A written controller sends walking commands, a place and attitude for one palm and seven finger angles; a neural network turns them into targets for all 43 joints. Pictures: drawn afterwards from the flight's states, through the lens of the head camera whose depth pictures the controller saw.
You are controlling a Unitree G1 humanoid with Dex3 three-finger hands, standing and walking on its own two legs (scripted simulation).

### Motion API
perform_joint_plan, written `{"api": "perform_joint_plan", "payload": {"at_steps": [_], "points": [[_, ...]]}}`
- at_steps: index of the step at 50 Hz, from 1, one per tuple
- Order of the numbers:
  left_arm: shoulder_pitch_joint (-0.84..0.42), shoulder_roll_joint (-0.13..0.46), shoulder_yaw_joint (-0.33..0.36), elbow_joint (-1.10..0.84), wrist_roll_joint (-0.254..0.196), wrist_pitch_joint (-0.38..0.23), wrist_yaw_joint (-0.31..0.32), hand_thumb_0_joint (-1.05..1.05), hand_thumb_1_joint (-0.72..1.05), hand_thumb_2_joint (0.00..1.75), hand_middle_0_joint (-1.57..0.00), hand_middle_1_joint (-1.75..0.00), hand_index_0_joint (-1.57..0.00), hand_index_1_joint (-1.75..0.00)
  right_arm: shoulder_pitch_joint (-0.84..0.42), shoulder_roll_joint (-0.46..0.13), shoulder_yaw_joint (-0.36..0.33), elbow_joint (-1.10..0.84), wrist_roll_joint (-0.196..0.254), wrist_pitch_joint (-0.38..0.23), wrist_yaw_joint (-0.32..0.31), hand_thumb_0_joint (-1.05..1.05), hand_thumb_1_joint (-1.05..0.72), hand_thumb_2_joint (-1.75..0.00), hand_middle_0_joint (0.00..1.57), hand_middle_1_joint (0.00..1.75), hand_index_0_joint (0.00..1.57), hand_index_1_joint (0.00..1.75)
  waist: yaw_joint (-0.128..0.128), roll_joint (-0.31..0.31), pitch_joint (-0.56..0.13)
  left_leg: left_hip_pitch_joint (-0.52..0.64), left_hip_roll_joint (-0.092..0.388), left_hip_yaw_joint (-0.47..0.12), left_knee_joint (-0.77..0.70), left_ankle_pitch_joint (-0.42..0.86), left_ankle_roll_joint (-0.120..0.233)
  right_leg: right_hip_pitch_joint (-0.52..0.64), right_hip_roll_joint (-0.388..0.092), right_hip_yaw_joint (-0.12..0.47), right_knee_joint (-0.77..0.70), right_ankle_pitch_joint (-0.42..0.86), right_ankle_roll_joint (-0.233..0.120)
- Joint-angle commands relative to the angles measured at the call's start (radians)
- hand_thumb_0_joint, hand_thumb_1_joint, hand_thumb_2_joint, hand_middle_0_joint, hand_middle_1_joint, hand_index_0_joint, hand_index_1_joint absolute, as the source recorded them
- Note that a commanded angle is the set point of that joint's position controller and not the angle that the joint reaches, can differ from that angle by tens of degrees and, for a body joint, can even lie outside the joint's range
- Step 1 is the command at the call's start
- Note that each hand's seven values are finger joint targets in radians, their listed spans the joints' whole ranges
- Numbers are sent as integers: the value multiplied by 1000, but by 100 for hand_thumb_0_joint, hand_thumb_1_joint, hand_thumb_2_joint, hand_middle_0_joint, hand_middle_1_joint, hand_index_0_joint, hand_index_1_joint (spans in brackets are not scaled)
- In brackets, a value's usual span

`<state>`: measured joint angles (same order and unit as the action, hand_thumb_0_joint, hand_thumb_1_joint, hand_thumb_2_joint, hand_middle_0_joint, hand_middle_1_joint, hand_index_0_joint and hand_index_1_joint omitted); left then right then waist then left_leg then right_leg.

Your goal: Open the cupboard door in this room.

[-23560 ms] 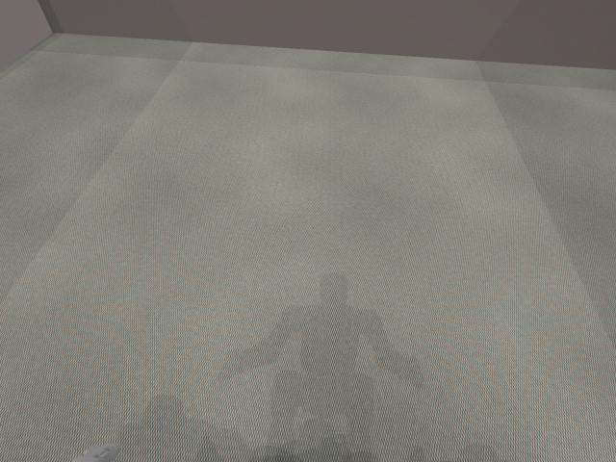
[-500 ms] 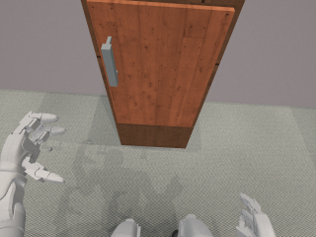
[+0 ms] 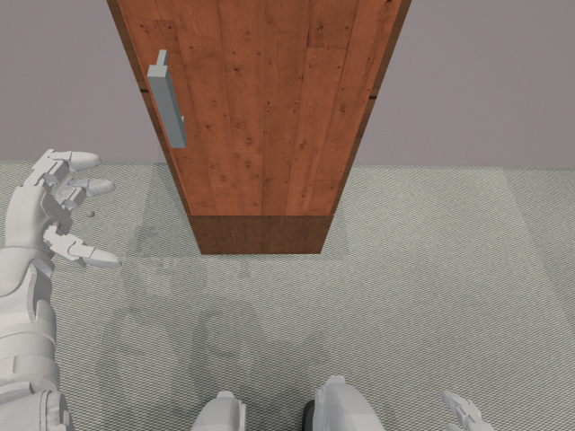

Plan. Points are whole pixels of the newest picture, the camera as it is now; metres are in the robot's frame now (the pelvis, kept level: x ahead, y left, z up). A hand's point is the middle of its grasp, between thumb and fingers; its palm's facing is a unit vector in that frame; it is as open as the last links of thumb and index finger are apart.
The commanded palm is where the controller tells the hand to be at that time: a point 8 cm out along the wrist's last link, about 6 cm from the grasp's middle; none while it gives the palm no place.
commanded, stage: move the hooked fingers beside the handle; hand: left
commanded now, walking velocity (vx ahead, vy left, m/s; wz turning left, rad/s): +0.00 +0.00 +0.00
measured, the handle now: (171, 101) +0.60 +0.20 +0.04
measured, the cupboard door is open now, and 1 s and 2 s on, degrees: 0 0 0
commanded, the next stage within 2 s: slide the fingers in behind the handle in 1.78 s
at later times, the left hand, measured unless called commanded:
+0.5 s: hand (108, 162) +0.48 +0.27 +0.04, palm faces +0.02 -1.00 +0.00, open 13.9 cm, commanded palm +0.46 +0.31 +0.04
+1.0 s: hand (128, 122) +0.56 +0.26 +0.04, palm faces +0.02 -1.00 +0.00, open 13.9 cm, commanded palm +0.55 +0.29 +0.04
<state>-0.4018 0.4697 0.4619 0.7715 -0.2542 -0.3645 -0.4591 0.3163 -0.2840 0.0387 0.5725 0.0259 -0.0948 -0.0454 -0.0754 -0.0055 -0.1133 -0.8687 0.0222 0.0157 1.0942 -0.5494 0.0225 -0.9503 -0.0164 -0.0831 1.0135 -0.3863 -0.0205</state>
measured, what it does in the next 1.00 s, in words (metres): stands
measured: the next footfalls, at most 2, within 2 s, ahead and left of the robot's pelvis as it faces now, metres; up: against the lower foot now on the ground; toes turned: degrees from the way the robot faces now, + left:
none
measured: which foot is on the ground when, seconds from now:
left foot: down 0.00-1.00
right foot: down 0.00-1.00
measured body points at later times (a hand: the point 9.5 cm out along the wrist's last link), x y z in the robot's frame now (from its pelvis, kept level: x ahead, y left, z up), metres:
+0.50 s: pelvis +0.00 +0.01 -0.01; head +0.15 +0.04 +0.41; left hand +0.47 +0.32 +0.04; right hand +0.04 -0.27 -0.11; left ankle -0.02 +0.10 -0.66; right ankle +0.05 -0.11 -0.66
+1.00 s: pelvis +0.00 +0.02 -0.02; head +0.19 +0.05 +0.38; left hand +0.55 +0.31 +0.04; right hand -0.02 -0.25 -0.11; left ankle -0.02 +0.10 -0.66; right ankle +0.05 -0.11 -0.66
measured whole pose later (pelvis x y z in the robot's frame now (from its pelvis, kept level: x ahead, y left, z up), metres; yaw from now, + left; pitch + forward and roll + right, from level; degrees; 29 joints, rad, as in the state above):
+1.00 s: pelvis +0.00 +0.02 -0.02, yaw -2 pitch +29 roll -5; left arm -1.04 0.78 0.54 1.26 -0.05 -0.35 -0.39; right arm 0.38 -0.29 0.09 0.57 -0.03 0.10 -0.01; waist -0.25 0.02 -0.09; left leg -1.13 0.05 0.00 1.22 -0.59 0.04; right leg -1.18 0.01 -0.10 1.06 -0.38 0.00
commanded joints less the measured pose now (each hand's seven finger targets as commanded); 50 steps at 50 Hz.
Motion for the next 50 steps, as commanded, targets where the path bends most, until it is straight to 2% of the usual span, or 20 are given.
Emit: {"api": "perform_joint_plan", "payload": {"at_steps": [1,10,13,14,17,21,24,27,28,29,31,32,34,41,44,45,46,48,49,50], "points": [[-365,310,68,-144,-5,-86,2,0,-50,30,-30,-120,-30,-120,75,-164,-72,-84,-3,-20,-14,0,-90,-90,20,30,20,30,6,107,-385,77,-15,-36,-158,354,-5,329,25,70,-84,206,-5],[-569,382,74,37,38,-97,-12,0,-50,30,-30,-120,-30,-120,119,-175,-66,-50,-10,31,-12,0,-90,-90,20,30,20,30,-30,118,-401,49,-9,-44,-128,359,1,283,31,70,-65,213,-3],[-593,412,88,30,52,-111,-9,0,-50,30,-30,-120,-30,-120,141,-177,-69,-47,-15,46,-7,0,-90,-90,20,30,20,30,-19,177,-483,127,-4,-54,-118,463,-8,267,35,62,-47,258,-7],[-600,399,81,36,50,-111,-6,0,-50,30,-30,-120,-30,-120,144,-177,-70,-45,-19,51,-4,0,-90,-90,20,30,20,30,-27,168,-490,135,-1,-58,-111,485,-8,260,35,59,-45,270,-4],[-650,394,65,121,59,-97,0,0,-50,30,-30,-120,-30,-120,153,-181,-64,-39,-19,68,-2,0,-90,-90,20,30,20,30,-56,122,-414,75,1,-65,-109,428,-2,219,38,53,-49,233,-2],[-707,458,95,139,83,-94,11,0,-50,30,-30,-120,-30,-120,173,-187,-62,-38,-25,89,0,0,-90,-90,20,30,20,30,-63,138,-462,67,0,-62,-97,437,1,237,37,60,-45,254,2],[-746,481,104,96,94,-111,17,0,-50,30,-30,-120,-30,-120,188,-188,-63,-37,-32,104,6,0,-90,-90,20,30,20,30,-54,233,-535,157,7,-77,-87,544,-16,202,39,50,-28,275,-3],[-768,448,78,152,91,-101,20,0,-50,30,-30,-120,-30,-120,201,-190,-62,-28,-33,119,8,0,-90,-90,20,30,20,30,-90,168,-484,149,16,-88,-76,557,-11,161,46,41,-34,274,0],[-805,479,92,149,97,-100,22,0,-50,30,-30,-120,-30,-120,204,-195,-59,-22,-34,124,8,0,-90,-90,20,30,20,30,-89,188,-492,141,17,-87,-78,543,-13,167,45,45,-34,272,1],[-790,463,82,174,101,-92,23,0,-50,30,-30,-120,-30,-120,205,-192,-58,-24,-34,129,10,0,-90,-90,20,30,20,30,-88,199,-489,133,13,-83,-79,525,-12,164,44,45,-37,262,1],[-819,495,92,209,115,-81,32,0,-50,30,-30,-120,-30,-120,211,-198,-52,-24,-37,138,9,0,-90,-90,20,30,20,30,-102,163,-460,86,12,-85,-78,476,-6,161,45,44,-37,242,2],[-841,501,87,221,122,-82,35,0,-50,30,-30,-120,-30,-120,216,-198,-49,-26,-38,141,7,0,-90,-90,20,30,20,30,-111,166,-446,82,12,-90,-77,476,-5,148,47,41,-34,239,0],[-888,508,79,188,136,-90,44,0,-50,30,-30,-120,-30,-120,226,-197,-51,-23,-42,147,11,0,-90,-90,20,30,20,30,-110,241,-500,138,15,-95,-68,520,-14,122,46,42,-28,242,-1],[-988,552,79,268,162,-70,59,0,-50,30,-30,-120,-30,-120,252,-206,-36,-15,-51,169,15,0,-90,-90,20,30,20,30,-155,236,-492,93,19,-103,-44,499,-9,92,50,38,-21,239,1],[-993,611,114,248,182,-70,63,0,-50,30,-30,-120,-30,-120,274,-208,-35,-23,-57,180,18,0,-90,-90,20,30,20,30,-138,291,-569,148,23,-115,-34,608,-22,101,51,33,-5,287,-4],[-986,604,107,258,187,-65,65,0,-50,30,-30,-120,-30,-120,275,-207,-34,-22,-57,185,21,0,-90,-90,20,30,20,30,-142,293,-555,154,27,-115,-30,620,-24,80,53,30,-6,284,-3],[-1010,574,83,277,183,-57,66,0,-50,30,-30,-120,-30,-120,274,-206,-31,-18,-57,188,23,0,-90,-90,20,30,20,30,-165,268,-528,125,27,-110,-24,585,-16,73,54,31,-12,280,0],[-1049,625,107,303,189,-47,68,0,-50,30,-30,-120,-30,-120,285,-214,-25,-19,-57,194,20,0,-90,-90,20,30,20,30,-178,232,-514,74,27,-111,-20,541,-5,86,58,33,-9,278,2],[-1070,629,97,314,195,-41,69,0,-50,30,-30,-120,-30,-120,285,-214,-22,-21,-57,195,19,0,-90,-90,20,30,20,30,-184,260,-511,58,24,-106,-17,520,-3,81,57,36,-9,271,2],[-1043,647,109,329,205,-35,69,0,-50,30,-30,-120,-30,-120,291,-215,-21,-25,-59,197,20,0,-90,-90,20,30,20,30,-174,253,-513,49,22,-109,-18,522,-4,87,55,32,-5,267,0]]}}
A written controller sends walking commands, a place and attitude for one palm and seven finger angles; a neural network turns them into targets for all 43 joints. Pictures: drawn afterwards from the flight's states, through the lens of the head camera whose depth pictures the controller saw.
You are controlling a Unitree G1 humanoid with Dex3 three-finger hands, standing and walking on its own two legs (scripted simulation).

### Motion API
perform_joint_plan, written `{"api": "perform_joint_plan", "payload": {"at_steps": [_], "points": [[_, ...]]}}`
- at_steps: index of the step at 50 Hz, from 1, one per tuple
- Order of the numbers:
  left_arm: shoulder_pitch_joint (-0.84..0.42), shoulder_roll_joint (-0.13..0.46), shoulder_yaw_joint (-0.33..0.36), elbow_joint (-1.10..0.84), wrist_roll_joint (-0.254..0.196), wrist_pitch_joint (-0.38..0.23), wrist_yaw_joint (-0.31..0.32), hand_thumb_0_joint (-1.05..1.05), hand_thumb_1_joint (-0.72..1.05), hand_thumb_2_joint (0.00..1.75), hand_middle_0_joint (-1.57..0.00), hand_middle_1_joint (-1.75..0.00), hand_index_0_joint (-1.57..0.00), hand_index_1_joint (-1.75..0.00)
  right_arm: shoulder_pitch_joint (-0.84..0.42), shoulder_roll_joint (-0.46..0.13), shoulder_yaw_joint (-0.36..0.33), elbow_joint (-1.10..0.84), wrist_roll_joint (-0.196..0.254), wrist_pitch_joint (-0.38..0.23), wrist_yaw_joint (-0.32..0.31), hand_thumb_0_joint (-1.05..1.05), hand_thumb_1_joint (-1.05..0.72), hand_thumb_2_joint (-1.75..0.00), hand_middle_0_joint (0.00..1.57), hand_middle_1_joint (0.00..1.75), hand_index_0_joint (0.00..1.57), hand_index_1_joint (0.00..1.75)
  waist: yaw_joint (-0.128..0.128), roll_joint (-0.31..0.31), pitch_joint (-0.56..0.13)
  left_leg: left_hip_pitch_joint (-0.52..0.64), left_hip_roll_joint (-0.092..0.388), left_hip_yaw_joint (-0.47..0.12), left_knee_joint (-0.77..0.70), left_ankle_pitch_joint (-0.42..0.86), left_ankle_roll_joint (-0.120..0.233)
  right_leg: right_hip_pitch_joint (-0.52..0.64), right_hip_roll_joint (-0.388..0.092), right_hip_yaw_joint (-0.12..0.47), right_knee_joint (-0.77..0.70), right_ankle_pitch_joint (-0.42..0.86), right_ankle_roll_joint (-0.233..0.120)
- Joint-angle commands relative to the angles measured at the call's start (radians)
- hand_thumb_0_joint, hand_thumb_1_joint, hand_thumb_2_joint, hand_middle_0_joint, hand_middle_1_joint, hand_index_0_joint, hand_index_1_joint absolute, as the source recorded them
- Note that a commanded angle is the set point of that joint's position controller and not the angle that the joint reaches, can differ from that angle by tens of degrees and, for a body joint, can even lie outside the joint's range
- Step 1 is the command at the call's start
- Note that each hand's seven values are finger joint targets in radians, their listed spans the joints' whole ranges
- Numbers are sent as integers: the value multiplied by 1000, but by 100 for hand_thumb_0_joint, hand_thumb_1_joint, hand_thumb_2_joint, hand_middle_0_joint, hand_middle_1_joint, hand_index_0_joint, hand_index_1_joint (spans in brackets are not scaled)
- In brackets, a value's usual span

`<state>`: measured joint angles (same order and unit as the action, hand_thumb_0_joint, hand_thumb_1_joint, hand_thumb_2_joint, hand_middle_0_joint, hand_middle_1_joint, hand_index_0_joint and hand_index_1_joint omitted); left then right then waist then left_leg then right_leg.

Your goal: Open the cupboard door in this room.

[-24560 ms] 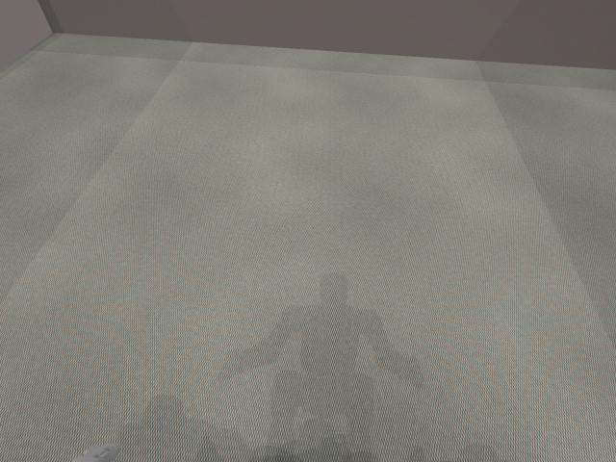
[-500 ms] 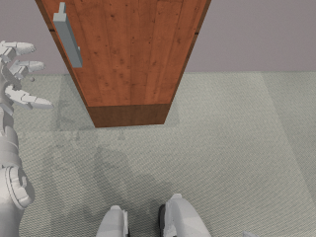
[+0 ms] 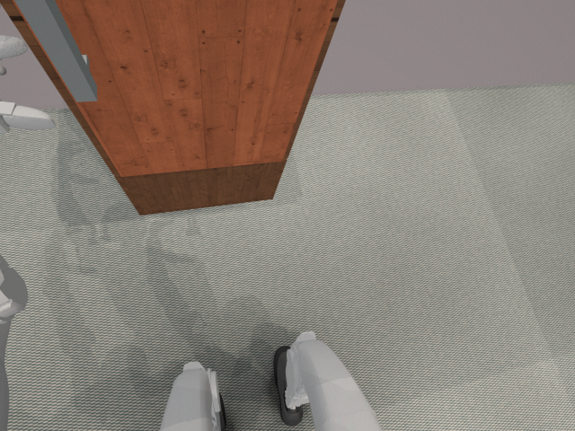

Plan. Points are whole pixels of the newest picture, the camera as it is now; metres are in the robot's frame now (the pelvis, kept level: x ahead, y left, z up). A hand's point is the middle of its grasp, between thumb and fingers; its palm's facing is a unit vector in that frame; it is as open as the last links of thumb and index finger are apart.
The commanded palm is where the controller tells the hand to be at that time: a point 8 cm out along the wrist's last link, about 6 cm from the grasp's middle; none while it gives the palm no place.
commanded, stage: move the hooked fingers beside the handle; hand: left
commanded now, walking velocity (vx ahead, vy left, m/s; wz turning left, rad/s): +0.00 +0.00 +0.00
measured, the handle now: (62, 34) +0.59 +0.20 +0.07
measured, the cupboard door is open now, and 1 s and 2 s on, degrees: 0 0 0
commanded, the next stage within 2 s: slide the fingers in behind the handle in 0.78 s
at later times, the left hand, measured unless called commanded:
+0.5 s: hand (7, 73) +0.55 +0.26 +0.05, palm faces +0.05 -1.00 +0.00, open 13.9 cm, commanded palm +0.53 +0.28 +0.06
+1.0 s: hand (8, 81) +0.53 +0.26 +0.06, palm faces +0.06 -1.00 -0.02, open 13.9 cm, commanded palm +0.52 +0.28 +0.06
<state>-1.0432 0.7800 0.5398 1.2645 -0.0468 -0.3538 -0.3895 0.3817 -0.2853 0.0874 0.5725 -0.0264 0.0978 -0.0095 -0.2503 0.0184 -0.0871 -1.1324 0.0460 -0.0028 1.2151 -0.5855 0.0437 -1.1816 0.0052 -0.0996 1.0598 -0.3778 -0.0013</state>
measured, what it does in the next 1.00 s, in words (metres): stands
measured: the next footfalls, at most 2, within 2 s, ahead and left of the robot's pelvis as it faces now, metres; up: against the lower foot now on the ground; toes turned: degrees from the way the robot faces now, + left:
none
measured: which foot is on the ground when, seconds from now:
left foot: down 0.00-1.00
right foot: down 0.00-1.00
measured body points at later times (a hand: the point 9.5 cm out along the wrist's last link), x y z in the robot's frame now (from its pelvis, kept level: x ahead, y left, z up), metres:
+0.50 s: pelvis +0.02 +0.00 +0.01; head +0.20 +0.05 +0.41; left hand +0.54 +0.32 +0.05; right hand +0.01 -0.26 -0.08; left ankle -0.02 +0.08 -0.64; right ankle +0.06 -0.13 -0.64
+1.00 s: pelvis +0.01 -0.01 +0.01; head +0.19 +0.04 +0.42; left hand +0.52 +0.31 +0.06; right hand +0.01 -0.27 -0.09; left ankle -0.02 +0.09 -0.64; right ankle +0.06 -0.13 -0.64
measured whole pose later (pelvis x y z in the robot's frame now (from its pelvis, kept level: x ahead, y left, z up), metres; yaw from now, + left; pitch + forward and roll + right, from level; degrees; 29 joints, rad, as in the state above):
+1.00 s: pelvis +0.01 -0.01 +0.01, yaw +0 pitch +28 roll -5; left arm -0.95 0.71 0.51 1.20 -0.08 -0.38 -0.38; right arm 0.38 -0.28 0.07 0.58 -0.02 0.12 0.01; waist -0.22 0.02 -0.10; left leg -1.09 0.05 -0.01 1.18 -0.58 0.03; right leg -1.14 0.01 -0.11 1.03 -0.38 -0.01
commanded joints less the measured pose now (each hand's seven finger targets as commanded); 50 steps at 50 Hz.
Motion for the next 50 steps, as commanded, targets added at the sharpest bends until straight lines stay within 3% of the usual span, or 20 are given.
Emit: {"api": "perform_joint_plan", "payload": {"at_steps": [1,4,7,8,9,10,13,17,19,22,24,26,28,32,36,38,39,42,47,50], "points": [[-387,335,27,-166,3,-43,0,0,-50,30,-30,-120,-30,-120,226,-213,-69,-30,-7,7,-15,0,-90,-90,20,30,20,30,2,230,-545,317,0,-90,-139,567,-24,321,34,48,-50,265,-19],[-365,358,59,-229,-4,-54,-5,0,-50,30,-30,-120,-30,-120,239,-213,-75,-40,-11,13,-6,0,-90,-90,20,30,20,30,19,272,-629,374,5,-92,-130,656,-31,339,36,49,-41,317,-21],[-321,352,72,-217,-20,-46,-19,0,-50,30,-30,-120,-30,-120,241,-214,-77,-43,-9,18,-2,0,-90,-90,20,30,20,30,19,236,-606,350,6,-90,-129,659,-24,355,40,49,-42,339,-24],[-335,388,87,-251,-16,-46,-19,0,-50,30,-30,-120,-30,-120,242,-216,-77,-42,-8,22,-3,0,-90,-90,20,30,20,30,26,244,-622,354,8,-89,-133,664,-25,373,40,50,-42,344,-21],[-319,352,67,-241,-20,-40,-22,0,-50,30,-30,-120,-30,-120,241,-210,-77,-44,-6,23,0,0,-90,-90,20,30,20,30,25,265,-611,359,6,-84,-135,660,-25,362,40,52,-49,340,-20],[-339,367,73,-269,-19,-43,-21,0,-50,30,-30,-120,-30,-120,240,-211,-77,-40,-7,25,0,0,-90,-90,20,30,20,30,24,254,-605,359,9,-86,-137,654,-25,363,41,49,-50,333,-19],[-346,358,79,-350,-29,-61,-19,0,-50,30,-30,-120,-30,-120,249,-208,-85,-35,-7,26,6,0,-90,-90,20,30,20,30,35,324,-676,462,14,-99,-136,751,-39,346,44,47,-51,348,-22],[-343,230,-2,-318,-39,-49,-14,0,-50,30,-30,-120,-30,-120,251,-200,-90,-10,-7,29,9,0,-90,-90,20,30,20,30,3,306,-589,514,23,-115,-141,788,-45,262,46,31,-70,314,-20],[-328,225,3,-319,-42,-45,-6,0,-50,30,-30,-120,-30,-120,255,-201,-95,-3,-9,31,8,0,-90,-90,20,30,20,30,11,317,-593,529,22,-114,-145,801,-52,261,46,28,-77,309,-20],[-334,189,-25,-289,-35,-43,9,0,-50,30,-30,-120,-30,-120,250,-195,-91,-3,-10,31,8,0,-90,-90,20,30,20,30,-2,282,-549,492,19,-111,-148,774,-44,265,46,30,-77,317,-22],[-319,222,1,-296,-26,-53,23,0,-50,30,-30,-120,-30,-120,248,-195,-91,-10,-12,33,9,0,-90,-90,20,30,20,30,19,287,-567,486,14,-106,-151,765,-48,293,45,32,-75,317,-22],[-311,182,-20,-282,-28,-58,33,0,-50,30,-30,-120,-30,-120,240,-189,-91,-15,-12,33,12,0,-90,-90,20,30,20,30,10,265,-546,468,13,-99,-151,746,-44,296,45,33,-79,321,-21],[-322,268,35,-286,-19,-70,42,0,-50,30,-30,-120,-30,-120,240,-196,-88,-21,-14,32,7,0,-90,-90,20,30,20,30,19,253,-564,436,11,-95,-148,747,-39,347,44,43,-67,358,-23],[-262,255,37,-313,-24,-85,37,0,-50,30,-30,-120,-30,-120,227,-188,-92,-44,-9,31,12,0,-90,-90,20,30,20,30,41,260,-589,432,6,-81,-152,748,-33,398,44,51,-66,394,-27],[-255,262,42,-298,-38,-79,23,0,-50,30,-30,-120,-30,-120,217,-191,-90,-46,-3,30,9,0,-90,-90,20,30,20,30,37,197,-566,370,0,-70,-165,661,-23,445,44,58,-78,385,-19],[-276,253,34,-347,-44,-91,12,0,-50,30,-30,-120,-30,-120,217,-189,-92,-42,-2,28,8,0,-90,-90,20,30,20,30,46,267,-609,428,3,-72,-163,701,-31,421,43,59,-75,384,-22],[-247,249,43,-340,-50,-92,11,0,-50,30,-30,-120,-30,-120,219,-189,-96,-39,-3,27,8,0,-90,-90,20,30,20,30,47,244,-613,436,3,-74,-163,710,-31,427,43,56,-78,388,-21],[-261,198,1,-275,-59,-81,-2,0,-50,30,-30,-120,-30,-120,210,-188,-90,-30,3,26,2,0,-90,-90,20,30,20,30,19,197,-517,373,0,-66,-163,628,-19,396,44,56,-87,355,-20],[-329,187,-22,-290,-55,-95,3,0,-50,30,-30,-120,-30,-120,213,-190,-89,-14,-2,19,-1,0,-90,-90,20,30,20,30,14,253,-541,406,-2,-81,-162,603,-30,345,41,51,-78,301,-24],[-337,159,-43,-262,-46,-91,16,0,-50,30,-30,-120,-30,-120,211,-190,-90,-7,-4,18,1,0,-90,-90,20,30,20,30,7,229,-531,402,-1,-87,-159,590,-32,320,41,47,-77,276,-22]]}}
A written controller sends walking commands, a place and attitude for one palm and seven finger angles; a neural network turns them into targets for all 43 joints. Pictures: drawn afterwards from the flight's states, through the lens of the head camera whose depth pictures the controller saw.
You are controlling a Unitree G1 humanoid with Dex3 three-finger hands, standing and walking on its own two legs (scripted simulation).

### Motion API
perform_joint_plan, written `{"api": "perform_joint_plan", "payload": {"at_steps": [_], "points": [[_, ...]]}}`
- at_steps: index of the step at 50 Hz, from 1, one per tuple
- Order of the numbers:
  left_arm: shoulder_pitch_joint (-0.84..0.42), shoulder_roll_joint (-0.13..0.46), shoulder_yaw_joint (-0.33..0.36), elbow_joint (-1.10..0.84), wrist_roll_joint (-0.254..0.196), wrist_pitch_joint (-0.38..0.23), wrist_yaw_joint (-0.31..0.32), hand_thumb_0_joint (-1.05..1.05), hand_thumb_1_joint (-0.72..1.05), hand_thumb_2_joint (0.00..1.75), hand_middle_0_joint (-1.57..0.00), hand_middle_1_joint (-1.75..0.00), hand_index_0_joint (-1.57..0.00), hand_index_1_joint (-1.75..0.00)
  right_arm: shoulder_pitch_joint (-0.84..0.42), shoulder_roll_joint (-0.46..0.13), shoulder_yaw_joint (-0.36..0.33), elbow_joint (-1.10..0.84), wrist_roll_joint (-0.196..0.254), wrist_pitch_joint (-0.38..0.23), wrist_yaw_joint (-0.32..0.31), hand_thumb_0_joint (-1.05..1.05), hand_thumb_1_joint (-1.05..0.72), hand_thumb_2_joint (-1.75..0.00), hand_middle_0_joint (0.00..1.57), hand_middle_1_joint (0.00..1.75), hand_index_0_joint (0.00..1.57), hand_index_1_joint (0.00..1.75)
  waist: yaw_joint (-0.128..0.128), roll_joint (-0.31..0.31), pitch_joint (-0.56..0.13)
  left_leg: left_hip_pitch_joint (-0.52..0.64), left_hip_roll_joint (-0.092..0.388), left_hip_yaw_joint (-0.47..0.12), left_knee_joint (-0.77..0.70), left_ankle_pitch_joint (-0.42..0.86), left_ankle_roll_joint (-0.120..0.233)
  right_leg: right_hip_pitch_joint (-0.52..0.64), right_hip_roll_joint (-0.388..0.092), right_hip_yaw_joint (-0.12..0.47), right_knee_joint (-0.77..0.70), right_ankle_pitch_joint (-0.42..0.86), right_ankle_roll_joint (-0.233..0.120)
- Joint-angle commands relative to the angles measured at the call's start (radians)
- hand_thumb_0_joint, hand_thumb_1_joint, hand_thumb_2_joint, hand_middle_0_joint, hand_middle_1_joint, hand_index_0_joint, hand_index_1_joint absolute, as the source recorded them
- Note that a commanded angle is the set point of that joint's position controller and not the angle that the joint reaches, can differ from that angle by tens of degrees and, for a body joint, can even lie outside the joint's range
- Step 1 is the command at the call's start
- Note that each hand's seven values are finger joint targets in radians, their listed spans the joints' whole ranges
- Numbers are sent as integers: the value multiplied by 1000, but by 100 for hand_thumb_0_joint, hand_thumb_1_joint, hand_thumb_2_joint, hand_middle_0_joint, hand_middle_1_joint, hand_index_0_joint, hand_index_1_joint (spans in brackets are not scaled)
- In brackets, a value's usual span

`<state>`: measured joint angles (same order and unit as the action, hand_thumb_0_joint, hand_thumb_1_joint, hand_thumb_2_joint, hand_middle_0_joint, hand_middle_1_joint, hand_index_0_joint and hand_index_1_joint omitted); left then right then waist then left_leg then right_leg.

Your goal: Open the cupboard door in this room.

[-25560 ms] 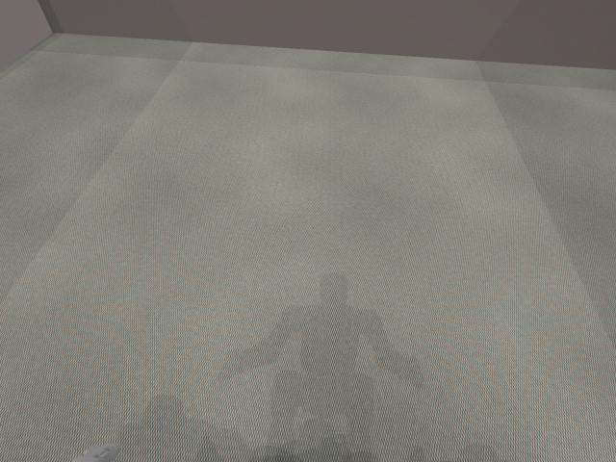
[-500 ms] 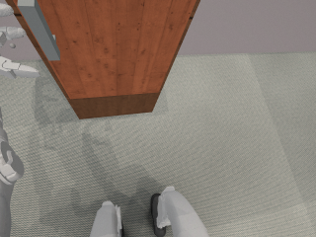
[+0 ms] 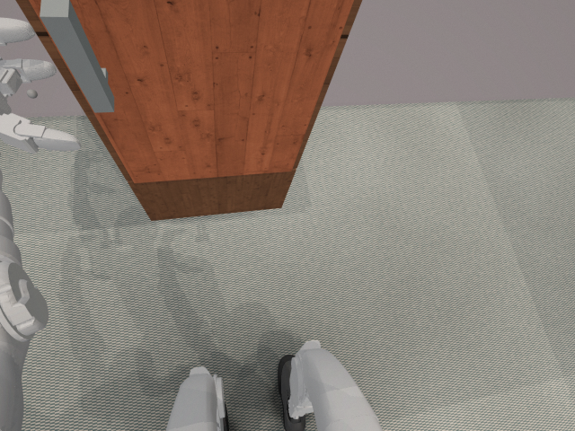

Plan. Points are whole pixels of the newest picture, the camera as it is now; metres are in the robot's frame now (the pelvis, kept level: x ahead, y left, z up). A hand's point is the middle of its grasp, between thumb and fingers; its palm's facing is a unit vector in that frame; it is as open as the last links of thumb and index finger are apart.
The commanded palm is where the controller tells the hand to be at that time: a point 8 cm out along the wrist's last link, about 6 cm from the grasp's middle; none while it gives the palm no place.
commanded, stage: slide the fingers in behind the handle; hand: left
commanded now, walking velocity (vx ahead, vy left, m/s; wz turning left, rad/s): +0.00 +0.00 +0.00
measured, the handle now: (84, 50) +0.59 +0.21 +0.06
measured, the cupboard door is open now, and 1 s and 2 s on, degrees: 0 0 0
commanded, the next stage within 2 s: close the thumb around the handle in 1.48 s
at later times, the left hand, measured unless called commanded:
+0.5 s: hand (63, 89) +0.54 +0.23 +0.05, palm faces +0.05 -1.00 -0.01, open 13.9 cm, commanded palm +0.51 +0.25 +0.05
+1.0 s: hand (100, 91) +0.53 +0.19 +0.05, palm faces +0.04 -1.00 -0.01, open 13.9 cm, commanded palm +0.51 +0.22 +0.05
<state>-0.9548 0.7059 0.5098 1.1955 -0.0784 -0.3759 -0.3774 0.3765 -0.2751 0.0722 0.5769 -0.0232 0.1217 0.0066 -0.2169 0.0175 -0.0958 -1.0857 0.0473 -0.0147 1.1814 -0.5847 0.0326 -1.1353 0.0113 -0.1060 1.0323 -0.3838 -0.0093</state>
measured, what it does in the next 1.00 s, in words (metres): stands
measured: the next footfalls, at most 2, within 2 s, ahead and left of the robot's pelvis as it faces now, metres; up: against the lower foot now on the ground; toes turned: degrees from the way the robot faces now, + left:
none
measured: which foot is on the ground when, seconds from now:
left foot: down 0.00-1.00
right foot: down 0.00-1.00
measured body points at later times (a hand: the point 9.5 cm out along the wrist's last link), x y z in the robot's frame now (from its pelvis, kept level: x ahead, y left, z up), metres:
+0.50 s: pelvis +0.00 +0.00 +0.00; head +0.18 +0.04 +0.41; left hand +0.53 +0.28 +0.05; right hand -0.02 -0.26 -0.10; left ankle -0.03 +0.09 -0.65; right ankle +0.05 -0.12 -0.65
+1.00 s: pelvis +0.00 +0.00 +0.00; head +0.17 +0.03 +0.42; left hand +0.52 +0.24 +0.05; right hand +0.00 -0.26 -0.10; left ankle -0.03 +0.09 -0.65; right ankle +0.05 -0.12 -0.65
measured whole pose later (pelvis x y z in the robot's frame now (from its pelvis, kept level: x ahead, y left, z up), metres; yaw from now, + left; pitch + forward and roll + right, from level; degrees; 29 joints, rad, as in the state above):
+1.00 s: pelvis +0.00 +0.00 +0.00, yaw +0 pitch +27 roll -4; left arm -0.93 0.51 0.41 1.14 -0.05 -0.42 -0.19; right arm 0.39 -0.25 0.05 0.59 -0.04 0.11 0.04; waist -0.21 0.03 -0.12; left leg -1.05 0.04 0.00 1.16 -0.58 0.03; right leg -1.11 0.01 -0.09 1.03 -0.39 -0.01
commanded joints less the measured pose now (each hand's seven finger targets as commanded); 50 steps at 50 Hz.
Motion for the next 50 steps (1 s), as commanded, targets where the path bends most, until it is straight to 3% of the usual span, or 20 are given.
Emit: {"api": "perform_joint_plan", "payload": {"at_steps": [1,3,4,6,7,11,13,18,21,23,25,26,27,28,30,33,36,39,44,50], "points": [[-424,217,-21,-175,-15,-63,10,0,-50,30,-30,-120,-30,-120,215,-199,-74,-12,-7,-7,-14,0,-90,-90,20,30,20,30,-29,216,-513,335,-5,-72,-127,558,-17,275,34,54,-53,268,-12],[-450,254,3,-222,-7,-73,25,0,-50,30,-30,-120,-30,-120,220,-201,-75,-16,-10,-8,-13,0,-90,-90,20,30,20,30,-14,266,-564,370,-6,-73,-127,590,-23,288,33,57,-46,286,-15],[-424,260,16,-223,-5,-73,32,0,-50,30,-30,-120,-30,-120,219,-200,-77,-22,-11,-7,-11,0,-90,-90,20,30,20,30,-5,253,-589,369,-7,-70,-123,592,-22,301,32,57,-42,291,-15],[-422,265,16,-193,2,-65,46,0,-50,30,-30,-120,-30,-120,212,-199,-71,-26,-9,-8,-12,0,-90,-90,20,30,20,30,-13,203,-538,301,-10,-61,-125,538,-13,323,33,62,-46,285,-12],[-427,277,22,-189,6,-66,52,0,-50,30,-30,-120,-30,-120,214,-198,-69,-29,-9,-9,-12,0,-90,-90,20,30,20,30,-10,230,-526,297,-10,-62,-128,538,-13,318,33,62,-42,286,-17],[-460,290,22,-205,20,-71,73,0,-50,30,-30,-120,-30,-120,212,-199,-67,-34,-11,-13,-12,0,-90,-90,20,30,20,30,-14,215,-544,280,-12,-59,-130,501,-10,334,31,67,-45,267,-12],[-459,295,32,-223,18,-83,76,0,-50,30,-30,-120,-30,-120,215,-200,-68,-34,-12,-15,-10,0,-90,-90,20,30,20,30,-7,245,-584,319,-10,-64,-126,538,-15,323,32,65,-37,281,-14],[-450,254,19,-233,5,-85,72,0,-50,30,-30,-120,-30,-120,224,-198,-74,-25,-13,-16,-5,0,-90,-90,20,30,20,30,-15,224,-605,329,-6,-64,-119,571,-15,334,34,65,-37,316,-13],[-425,221,-3,-202,1,-68,70,0,-50,30,-30,-120,-30,-120,222,-195,-74,-20,-11,-15,-4,0,-90,-90,20,30,20,30,-21,204,-555,299,-9,-56,-126,539,-10,339,34,67,-49,308,-11],[-438,211,-8,-241,1,-73,72,0,-50,30,-30,-120,-30,-120,228,-194,-77,-19,-13,-15,-4,0,-90,-90,20,30,20,30,-14,247,-589,354,-7,-64,-129,586,-18,321,33,61,-45,316,-14],[-416,164,-30,-225,-6,-68,77,0,-50,30,-30,-120,-30,-120,226,-189,-79,-15,-14,-16,0,0,-90,-90,20,30,20,30,-21,218,-566,352,-6,-64,-130,583,-18,313,34,57,-51,312,-12],[-412,178,-18,-219,-5,-66,81,0,-50,30,-30,-120,-30,-120,226,-191,-78,-16,-14,-15,1,0,-90,-90,20,30,20,30,-12,213,-556,333,-7,-62,-134,560,-17,319,35,57,-51,298,-13],[-425,164,-27,-209,-6,-68,86,0,-50,30,-30,-120,-30,-120,229,-191,-78,-14,-14,-16,-1,0,-90,-90,20,30,20,30,-26,205,-534,335,-7,-65,-133,567,-15,301,36,55,-50,302,-16],[-428,196,-4,-227,-1,-74,92,0,-50,30,-30,-120,-30,-120,231,-193,-79,-14,-16,-14,-1,0,-90,-90,20,30,20,30,-12,218,-554,341,-7,-65,-134,571,-19,310,34,58,-47,300,-15],[-417,167,-22,-221,2,-76,103,0,-50,30,-30,-120,-30,-120,228,-188,-78,-19,-17,-16,2,0,-90,-90,20,30,20,30,-12,199,-546,329,-9,-64,-135,569,-18,320,33,58,-46,307,-14],[-456,141,-43,-229,11,-91,121,0,-50,30,-30,-120,-30,-120,229,-186,-81,-14,-20,-15,4,0,-90,-90,20,30,20,30,-21,220,-549,357,-8,-69,-131,579,-24,288,33,54,-42,292,-15],[-429,138,-30,-240,12,-102,137,0,-50,30,-30,-120,-30,-120,232,-184,-85,-16,-23,-16,7,0,-90,-90,20,30,20,30,-10,214,-577,371,-9,-69,-131,620,-28,321,33,54,-38,328,-16],[-448,69,-86,-270,13,-110,144,0,-50,30,-30,-120,-30,-120,228,-177,-89,-13,-23,-13,14,0,-90,-90,20,30,20,30,-19,244,-577,422,-4,-75,-127,676,-36,285,34,51,-41,333,-14],[-419,55,-77,-279,7,-114,164,0,-50,30,-30,-120,-30,-120,229,-175,-94,-12,-24,-11,14,0,-90,-90,20,30,20,30,-7,228,-599,431,-6,-74,-135,697,-40,316,33,48,-42,353,-15],[-382,7,-93,-238,14,-120,204,0,-50,30,-30,-120,-30,-120,220,-166,-95,-15,-25,-12,22,0,-90,-90,20,30,20,30,-4,166,-536,365,-16,-55,-147,606,-29,344,33,54,-54,339,-14]]}}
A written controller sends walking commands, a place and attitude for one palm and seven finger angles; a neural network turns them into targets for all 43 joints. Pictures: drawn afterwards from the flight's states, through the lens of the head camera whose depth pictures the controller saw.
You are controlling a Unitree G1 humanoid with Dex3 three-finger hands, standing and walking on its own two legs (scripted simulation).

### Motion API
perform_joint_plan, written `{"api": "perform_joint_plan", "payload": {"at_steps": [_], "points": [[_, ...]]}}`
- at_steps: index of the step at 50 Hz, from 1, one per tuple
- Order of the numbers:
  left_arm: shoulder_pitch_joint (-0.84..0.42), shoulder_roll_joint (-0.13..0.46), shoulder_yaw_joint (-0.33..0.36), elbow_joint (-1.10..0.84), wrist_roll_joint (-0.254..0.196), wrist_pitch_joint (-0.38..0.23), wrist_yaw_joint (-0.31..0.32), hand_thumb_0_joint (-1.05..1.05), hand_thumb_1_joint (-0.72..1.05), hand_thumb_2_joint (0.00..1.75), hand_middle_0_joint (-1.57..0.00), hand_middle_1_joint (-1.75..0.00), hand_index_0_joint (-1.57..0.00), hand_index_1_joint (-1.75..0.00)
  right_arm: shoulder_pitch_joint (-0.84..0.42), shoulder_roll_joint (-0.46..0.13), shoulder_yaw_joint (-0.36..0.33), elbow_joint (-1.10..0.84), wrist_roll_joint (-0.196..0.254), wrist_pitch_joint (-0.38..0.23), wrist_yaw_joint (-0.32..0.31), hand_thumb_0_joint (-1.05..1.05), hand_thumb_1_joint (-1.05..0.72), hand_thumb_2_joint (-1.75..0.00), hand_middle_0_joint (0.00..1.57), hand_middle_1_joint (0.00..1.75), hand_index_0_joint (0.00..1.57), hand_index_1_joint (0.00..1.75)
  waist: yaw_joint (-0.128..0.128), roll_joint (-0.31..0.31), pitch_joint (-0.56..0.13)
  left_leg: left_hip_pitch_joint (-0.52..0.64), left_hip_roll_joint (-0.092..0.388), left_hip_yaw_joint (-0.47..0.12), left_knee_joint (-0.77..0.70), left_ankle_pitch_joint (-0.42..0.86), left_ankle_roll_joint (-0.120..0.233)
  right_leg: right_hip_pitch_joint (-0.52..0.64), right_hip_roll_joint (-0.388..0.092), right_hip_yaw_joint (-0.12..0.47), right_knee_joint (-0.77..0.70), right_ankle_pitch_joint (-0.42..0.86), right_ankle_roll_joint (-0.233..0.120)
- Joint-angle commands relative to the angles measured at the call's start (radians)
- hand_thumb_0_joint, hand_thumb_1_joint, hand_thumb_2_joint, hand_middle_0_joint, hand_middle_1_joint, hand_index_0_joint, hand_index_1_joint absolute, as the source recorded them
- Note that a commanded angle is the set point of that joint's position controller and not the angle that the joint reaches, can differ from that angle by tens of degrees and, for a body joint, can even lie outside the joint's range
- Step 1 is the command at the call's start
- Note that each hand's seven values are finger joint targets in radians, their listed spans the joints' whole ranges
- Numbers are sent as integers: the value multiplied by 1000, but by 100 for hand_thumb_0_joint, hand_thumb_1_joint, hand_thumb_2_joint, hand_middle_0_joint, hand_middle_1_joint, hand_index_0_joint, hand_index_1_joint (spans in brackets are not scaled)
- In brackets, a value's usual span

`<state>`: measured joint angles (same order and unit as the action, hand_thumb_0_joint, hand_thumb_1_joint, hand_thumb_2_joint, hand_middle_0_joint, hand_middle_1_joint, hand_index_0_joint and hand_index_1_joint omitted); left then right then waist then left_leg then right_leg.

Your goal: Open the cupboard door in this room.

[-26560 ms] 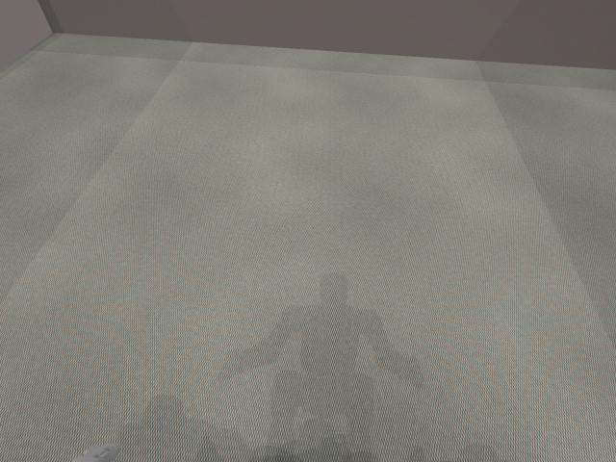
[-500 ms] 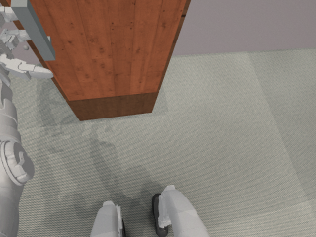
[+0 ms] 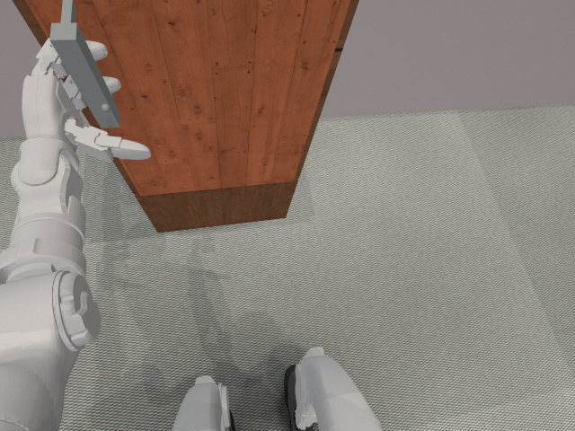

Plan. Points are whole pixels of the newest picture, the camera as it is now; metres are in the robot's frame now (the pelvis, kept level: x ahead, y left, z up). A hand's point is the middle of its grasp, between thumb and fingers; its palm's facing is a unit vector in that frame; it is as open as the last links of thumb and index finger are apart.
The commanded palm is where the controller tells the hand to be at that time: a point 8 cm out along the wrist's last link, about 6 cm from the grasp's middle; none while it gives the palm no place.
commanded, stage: slide the fingers in behind the handle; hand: left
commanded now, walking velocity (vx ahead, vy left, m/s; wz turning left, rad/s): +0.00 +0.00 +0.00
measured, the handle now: (91, 69) +0.58 +0.20 +0.06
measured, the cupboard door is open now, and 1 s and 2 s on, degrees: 0 0 23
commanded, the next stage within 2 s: close the thumb around the handle in 0.48 s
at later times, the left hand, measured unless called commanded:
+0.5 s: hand (112, 108) +0.53 +0.18 +0.05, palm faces +0.07 -1.00 -0.02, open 14.0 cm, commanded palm +0.50 +0.22 +0.05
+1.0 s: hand (110, 108) +0.53 +0.18 +0.05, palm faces +0.06 -1.00 -0.02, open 9.1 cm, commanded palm +0.51 +0.21 +0.05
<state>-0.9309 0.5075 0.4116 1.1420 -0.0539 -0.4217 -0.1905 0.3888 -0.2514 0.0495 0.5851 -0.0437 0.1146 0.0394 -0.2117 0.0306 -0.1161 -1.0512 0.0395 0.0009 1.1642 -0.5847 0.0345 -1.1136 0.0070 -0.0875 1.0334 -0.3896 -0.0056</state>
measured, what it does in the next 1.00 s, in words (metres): stands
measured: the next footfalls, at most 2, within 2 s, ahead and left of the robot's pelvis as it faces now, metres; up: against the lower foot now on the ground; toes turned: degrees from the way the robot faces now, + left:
none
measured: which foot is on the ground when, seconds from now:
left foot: down 0.00-1.00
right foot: down 0.00-1.00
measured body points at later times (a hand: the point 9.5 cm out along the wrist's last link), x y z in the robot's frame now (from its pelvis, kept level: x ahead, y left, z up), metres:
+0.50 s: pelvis -0.01 -0.01 +0.00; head +0.16 +0.01 +0.41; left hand +0.52 +0.23 +0.05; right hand -0.02 -0.27 -0.11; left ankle -0.03 +0.09 -0.65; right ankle +0.05 -0.12 -0.65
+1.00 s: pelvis -0.01 -0.01 +0.00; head +0.16 +0.02 +0.41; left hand +0.52 +0.23 +0.05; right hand -0.01 -0.27 -0.11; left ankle -0.03 +0.09 -0.65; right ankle +0.05 -0.12 -0.65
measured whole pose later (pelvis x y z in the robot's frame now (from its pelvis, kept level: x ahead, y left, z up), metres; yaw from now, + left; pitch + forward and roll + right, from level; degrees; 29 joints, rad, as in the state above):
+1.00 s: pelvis -0.01 -0.01 +0.00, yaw +0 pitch +27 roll -4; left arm -0.98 0.52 0.42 1.20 -0.05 -0.44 -0.17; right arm 0.38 -0.26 0.05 0.59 -0.05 0.08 0.03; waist -0.22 0.03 -0.11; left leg -1.08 0.04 0.00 1.18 -0.58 0.03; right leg -1.15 0.00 -0.08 1.06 -0.39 -0.01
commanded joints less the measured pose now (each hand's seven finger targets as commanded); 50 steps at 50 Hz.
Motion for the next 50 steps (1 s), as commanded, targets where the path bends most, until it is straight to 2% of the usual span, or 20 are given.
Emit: {"api": "perform_joint_plan", "payload": {"at_steps": [1,3,4,6,9,14,16,17,18,21,22,29,32,34,38,41,43,48,49,50], "points": [[-408,208,8,-165,-7,-74,23,0,-50,30,-30,-120,-30,-120,206,-190,-69,-25,-4,-6,-11,0,-90,-90,20,30,20,30,-11,122,-493,289,-12,-65,-134,561,-26,337,36,40,-57,337,-17],[-463,221,8,-187,6,-91,34,0,-50,30,-30,-120,-30,-120,205,-188,-68,-25,-7,-10,-14,0,-90,-90,20,30,20,30,-14,154,-508,293,-15,-66,-133,557,-26,335,33,44,-48,340,-18],[-466,188,-16,-187,9,-97,37,0,-50,30,-30,-120,-30,-120,204,-183,-69,-25,-7,-14,-11,0,-90,-90,20,30,20,30,-14,165,-516,308,-17,-67,-131,557,-29,322,33,42,-47,329,-19],[-458,208,-3,-153,15,-99,40,0,-50,30,-30,-120,-30,-120,202,-188,-68,-18,-8,-18,-12,0,-90,-90,20,30,20,30,-22,122,-499,269,-18,-58,-124,513,-21,331,33,49,-51,318,-16],[-480,248,17,-157,21,-109,28,0,-50,30,-30,-120,-30,-120,203,-191,-66,-18,-8,-21,-18,0,-90,-90,20,30,20,30,-13,148,-538,261,-22,-58,-120,509,-20,355,30,56,-40,329,-19],[-475,219,2,-164,-4,-101,6,0,-50,30,-30,-120,-30,-120,200,-193,-69,-15,-5,-23,-21,0,-90,-90,20,30,20,30,-20,148,-545,287,-17,-62,-117,532,-21,340,31,52,-43,339,-16],[-461,216,-3,-170,-4,-97,6,0,-50,30,-30,-120,-30,-120,199,-192,-69,-19,-3,-23,-19,0,-90,-90,20,30,20,30,-10,161,-555,287,-20,-61,-121,527,-22,349,30,53,-44,335,-18],[-480,199,-13,-177,-7,-98,6,0,-50,30,-30,-120,-30,-120,201,-192,-70,-20,-5,-25,-20,0,-90,-90,20,30,20,30,-21,159,-557,295,-20,-62,-116,533,-19,335,31,51,-42,338,-19],[-477,234,10,-173,-1,-98,10,0,-50,30,-30,-120,-30,-120,206,-195,-70,-13,-5,-24,-21,0,-90,-90,20,30,20,30,-13,151,-559,290,-18,-65,-117,531,-21,342,31,51,-42,336,-17],[-479,223,2,-150,-2,-91,12,0,-50,30,-30,-120,-30,-120,203,-194,-69,-12,-3,-27,-22,0,-90,-90,20,30,20,30,-26,112,-522,237,-23,-54,-119,473,-12,361,30,59,-55,320,-13],[-479,251,24,-144,-3,-93,14,0,-50,30,-30,-120,-30,-120,204,-198,-68,-16,-4,-28,-25,0,-90,-90,20,30,20,30,-21,118,-526,227,-25,-53,-116,466,-10,366,30,63,-52,321,-16],[-485,272,33,-148,-3,-90,3,0,-50,30,-30,-120,-30,-120,205,-199,-64,-16,-4,-32,-27,0,-90,-90,20,30,20,30,-17,147,-551,240,-24,-53,-114,482,-11,368,28,64,-47,330,-16],[-480,254,21,-163,-7,-90,-2,0,-33,37,-31,-122,-31,-122,206,-197,-66,-21,-3,-34,-25,0,-90,-90,20,30,20,30,-15,162,-562,259,-24,-54,-113,507,-13,365,30,62,-44,345,-19],[-471,271,33,-141,-7,-83,-1,0,-22,42,-32,-123,-32,-123,204,-199,-63,-18,0,-31,-26,0,-90,-90,20,30,20,30,-16,132,-538,226,-23,-51,-114,484,-11,373,30,64,-48,336,-15],[-454,261,28,-167,-2,-92,2,0,0,52,-34,-125,-34,-125,206,-196,-67,-23,-2,-32,-24,0,-90,-90,20,30,20,30,-2,167,-565,276,-21,-59,-119,521,-18,356,32,55,-42,338,-19],[-486,250,18,-135,-10,-79,5,0,17,59,-35,-127,-35,-127,201,-198,-64,-16,0,-34,-26,0,-90,-90,20,30,20,30,-28,121,-499,219,-22,-55,-121,455,-11,350,32,59,-55,301,-12],[-494,273,29,-160,-2,-89,5,0,28,64,-36,-128,-36,-128,203,-201,-64,-17,-2,-36,-29,0,-90,-90,20,30,20,30,-17,158,-550,257,-22,-60,-117,483,-15,342,30,58,-45,310,-16],[-479,238,9,-169,-1,-99,8,0,56,76,-38,-131,-38,-131,208,-199,-68,-15,-6,-35,-24,0,-90,-90,20,30,20,30,-10,187,-566,324,-15,-75,-115,568,-30,303,31,43,-34,325,-19],[-485,203,-15,-164,-4,-96,9,0,62,78,-38,-132,-38,-132,206,-195,-68,-12,-7,-34,-22,0,-90,-90,20,30,20,30,-19,191,-554,330,-14,-75,-114,565,-31,288,32,41,-36,318,-18],[-482,208,-7,-156,-3,-94,14,0,68,80,-38,-133,-38,-133,208,-197,-69,-10,-8,-33,-21,0,-90,-90,20,30,20,30,-19,161,-540,318,-12,-79,-116,557,-30,287,33,37,-37,310,-17]]}}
